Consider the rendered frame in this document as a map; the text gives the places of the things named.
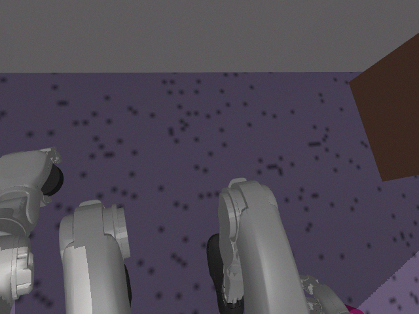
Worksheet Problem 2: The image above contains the left robot hand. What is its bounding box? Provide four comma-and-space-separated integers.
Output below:
0, 147, 62, 207

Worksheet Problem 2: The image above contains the right robot hand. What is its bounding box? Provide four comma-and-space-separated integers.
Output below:
299, 275, 349, 314

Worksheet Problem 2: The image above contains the right robot foot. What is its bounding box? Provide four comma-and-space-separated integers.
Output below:
207, 234, 244, 314

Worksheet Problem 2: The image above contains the left robot arm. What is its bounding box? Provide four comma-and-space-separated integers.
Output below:
0, 186, 41, 314

